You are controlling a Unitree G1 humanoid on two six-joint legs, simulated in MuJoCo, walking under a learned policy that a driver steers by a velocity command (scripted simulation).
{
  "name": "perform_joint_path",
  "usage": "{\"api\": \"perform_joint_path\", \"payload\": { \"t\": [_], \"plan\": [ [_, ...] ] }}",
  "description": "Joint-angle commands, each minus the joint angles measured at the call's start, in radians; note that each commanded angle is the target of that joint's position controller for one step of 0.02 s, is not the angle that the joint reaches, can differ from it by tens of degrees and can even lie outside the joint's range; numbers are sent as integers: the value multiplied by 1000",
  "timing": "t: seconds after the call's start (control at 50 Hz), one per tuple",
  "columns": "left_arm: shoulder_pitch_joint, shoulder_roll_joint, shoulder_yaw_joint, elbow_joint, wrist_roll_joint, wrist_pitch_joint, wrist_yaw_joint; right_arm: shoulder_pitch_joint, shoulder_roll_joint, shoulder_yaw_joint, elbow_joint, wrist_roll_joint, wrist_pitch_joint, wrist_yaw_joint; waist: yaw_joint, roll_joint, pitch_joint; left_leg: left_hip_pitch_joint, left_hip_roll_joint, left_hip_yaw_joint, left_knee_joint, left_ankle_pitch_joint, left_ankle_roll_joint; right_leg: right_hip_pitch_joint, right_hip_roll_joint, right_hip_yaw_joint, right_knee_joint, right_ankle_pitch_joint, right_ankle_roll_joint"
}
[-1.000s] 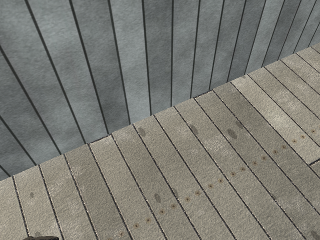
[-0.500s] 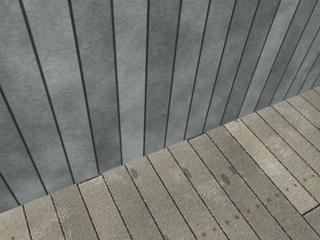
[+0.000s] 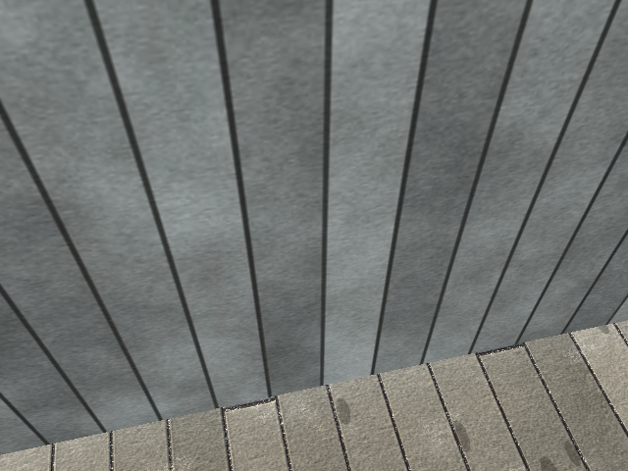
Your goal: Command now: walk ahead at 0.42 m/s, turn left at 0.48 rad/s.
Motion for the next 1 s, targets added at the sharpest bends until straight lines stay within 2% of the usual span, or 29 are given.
{"api": "perform_joint_path", "payload": {
  "t": [0.02, 0.08, 0.1, 0.12, 0.14, 0.18, 0.22, 0.24, 0.26, 0.28, 0.3, 0.32, 0.34, 0.38, 0.4, 0.42, 0.5, 0.54, 0.58, 0.6, 0.62, 0.64, 0.74, 0.78, 0.82, 0.86, 0.88, 0.9, 1.0],
  "plan": [
    [25, 149, 46, 2, -14, -4, 13, -32, -44, 2, -96, -13, -20, -6, 4, -90, -32, -172, 81, -20, -35, 18, -33, 119, -315, 238, -205, 399, -202],
    [-2, 162, 45, 16, -49, -9, 24, -120, 11, 30, -119, -22, -42, -15, 9, -65, -33, -134, 52, 16, -253, 128, -28, 84, -303, 138, -207, 691, -187],
    [-9, 149, 32, 23, -53, -13, 27, -112, 3, 33, -114, -24, -40, -2, 10, -60, -75, -79, 43, 26, -327, 183, -21, 78, -283, 102, -209, 677, -178],
    [-36, 178, 36, 18, -32, -20, 28, -115, -22, 24, -107, -34, -46, 4, -6, -84, -104, 10, 16, 49, -405, 256, -7, 57, -237, 46, -181, 708, -147],
    [-31, 176, 36, 30, -27, -12, 26, -79, -51, 8, -78, -25, -54, 15, -4, -135, -157, 54, 0, 58, -412, 340, 0, 90, -231, 31, -147, 742, -144],
    [-21, 169, 23, 43, -51, 7, 37, -130, -66, 4, -85, -23, -57, 31, 6, -103, -170, 89, -13, 62, -471, 355, 16, 120, -247, 49, -86, 719, -132],
    [7, 171, 15, 78, -45, 21, 46, -120, -78, -6, -84, -26, -69, 43, -6, -127, -180, 150, -32, 84, -577, 355, 38, 134, -230, 25, 6, 610, -105],
    [-4, 141, 2, 87, -51, 12, 44, -77, -101, -23, -80, -30, -84, 40, -43, -173, -173, 252, -41, 74, -690, 440, 73, 78, -183, 9, 108, 555, -78],
    [13, 112, -12, 99, -39, 1, 51, -26, -168, -45, -60, -62, -90, 29, -68, -85, -198, 389, 17, 32, -762, 759, 112, -18, -120, -25, 284, 397, -18],
    [112, 43, -44, 81, 6, -12, 48, -15, -233, -48, -70, -102, -83, 21, -4, 181, -272, 622, 313, -280, -672, 1346, 262, -309, -12, -61, 600, -362, 55],
    [215, 66, -43, 109, 6, 8, 41, -60, -95, -1, -95, -108, -63, 12, 39, 177, -457, 550, 429, -371, -697, 1378, 388, -218, -66, 135, 664, -498, 64],
    [156, 161, -19, 108, -11, 33, 45, -101, -56, 4, -96, -83, -46, 19, 16, 80, -395, 466, 354, -304, -721, 1206, 369, -192, -97, 156, 686, -470, 76],
    [83, 156, -14, 87, -12, 59, 53, -143, -57, 2, -90, -67, -32, 21, 31, 46, -322, 406, 307, -277, -746, 990, 328, -237, -120, 157, 658, -448, 83],
    [34, 146, -4, 112, -7, 112, 79, -224, -83, -13, -98, -66, -5, 12, 43, -29, -184, 189, 239, -223, -836, 569, 248, -196, -133, 138, 579, -387, 104],
    [66, 109, -13, 119, -18, 123, 81, -240, -130, -28, -98, -74, 5, 5, 74, 75, -158, 114, 243, -216, -857, 450, 256, -137, -123, 130, 504, -343, 116],
    [74, 96, -17, 137, -15, 126, 84, -245, -120, -31, -96, -76, 10, 0, 64, 94, -143, 60, 206, -185, -875, 357, 241, -79, -110, 108, 436, -277, 119],
    [59, 73, -11, 185, -8, 122, 75, -228, -57, -16, -49, -60, 1, -6, 72, 115, -126, 5, 129, -115, -883, 54, 162, 88, -67, 55, 191, -25, 93],
    [11, 71, -15, 158, 19, 112, 76, -172, -35, -7, 7, -64, -9, -3, 67, 95, -112, -18, 90, -104, -880, -82, 82, 163, -117, 94, 83, 52, 65],
    [-15, 140, -5, 161, 5, 126, 71, -107, -67, -21, 43, -62, -17, 9, 23, -40, -88, 20, 26, -43, -835, 11, 30, 112, -168, 120, 67, -67, 7],
    [-23, 113, -11, 169, 5, 120, 63, -139, -62, -22, 50, -61, -15, 4, 36, -96, -81, 144, 1, 8, -788, 102, 9, -10, -161, 136, 7, -220, 2],
    [-39, 77, -25, 168, 10, 111, 60, -160, -69, -26, 62, -57, -8, -3, 36, -89, -69, 192, 2, 5, -774, 137, 9, -66, -156, 136, -39, -276, 12],
    [-58, 77, -28, 172, 8, 103, 60, -164, -59, -26, 70, -57, -1, -9, 26, -119, -46, 213, -1, 6, -769, 161, 11, -90, -157, 134, -57, -284, 21],
    [-56, 87, -38, 191, 2, 70, 63, -126, -58, -27, 148, -63, 0, -18, 18, -131, -16, 268, -5, 16, -766, 260, -1, -80, -163, 145, -97, -258, 15],
    [-46, 47, -54, 197, -3, 74, 56, -94, -49, -19, 204, -60, -2, -23, 20, -120, -14, 290, 7, 4, -804, 280, -2, -39, -158, 141, -111, -168, 0],
    [-23, 84, -44, 208, -15, 73, 49, -88, -46, -16, 245, -58, -1, -25, 23, -115, -27, 287, 16, -3, -818, 302, -1, 9, -149, 120, -98, -119, -11],
    [-36, 96, -39, 203, -13, 69, 46, -108, -91, -26, 268, -57, 4, -36, 22, -80, -24, 287, 12, -1, -837, 307, -5, 34, -148, 122, -98, -57, -11],
    [30, 79, -35, 221, 11, 88, 53, -44, -41, -6, 281, -53, 30, -23, 22, -51, 20, 264, 36, -35, -844, 370, -8, 69, -157, 153, -78, 41, 13],
    [64, 91, -30, 231, 2, 95, 61, -42, -19, 5, 282, -46, 43, -22, 32, -50, 15, 258, 36, -35, -841, 391, -8, 107, -157, 146, -67, 124, 6],
    [58, 80, -26, 218, -4, 104, 70, -50, -46, 9, 291, -48, 54, -31, 32, -52, -32, 279, 34, -23, -838, 379, -14, 158, -157, 137, -59, 172, 2]
  ]
}}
